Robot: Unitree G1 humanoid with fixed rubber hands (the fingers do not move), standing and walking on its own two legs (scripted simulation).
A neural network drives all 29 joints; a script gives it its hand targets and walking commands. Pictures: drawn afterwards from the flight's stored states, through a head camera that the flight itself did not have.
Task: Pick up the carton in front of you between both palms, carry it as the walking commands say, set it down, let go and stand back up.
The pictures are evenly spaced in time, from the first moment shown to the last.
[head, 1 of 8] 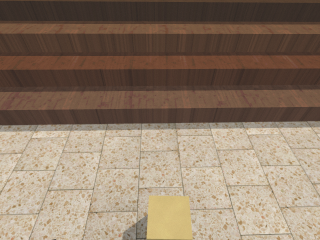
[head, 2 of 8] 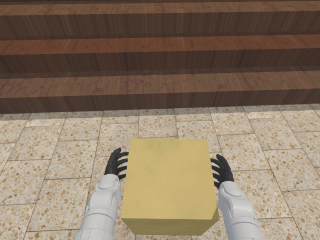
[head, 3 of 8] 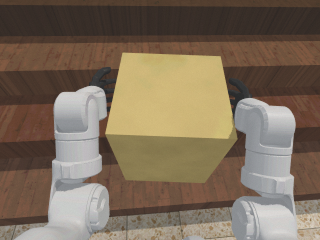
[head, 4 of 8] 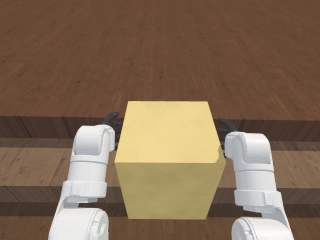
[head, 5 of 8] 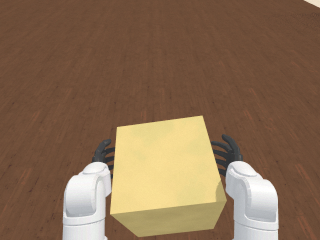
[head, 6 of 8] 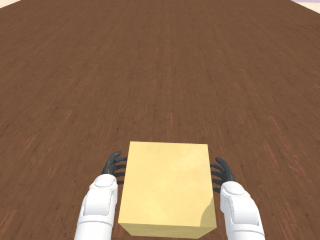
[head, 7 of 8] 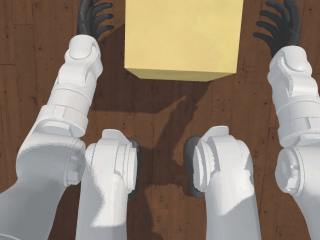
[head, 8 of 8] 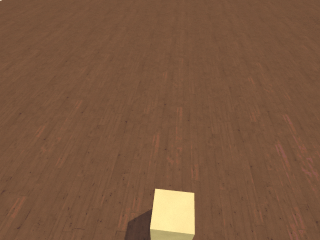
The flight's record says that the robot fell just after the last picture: no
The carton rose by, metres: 1.82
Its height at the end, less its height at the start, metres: +1.06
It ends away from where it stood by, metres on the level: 4.98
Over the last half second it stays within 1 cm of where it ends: yes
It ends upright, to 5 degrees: yes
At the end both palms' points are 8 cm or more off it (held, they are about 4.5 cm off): yes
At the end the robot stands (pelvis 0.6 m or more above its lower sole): yes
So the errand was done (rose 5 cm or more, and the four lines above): yes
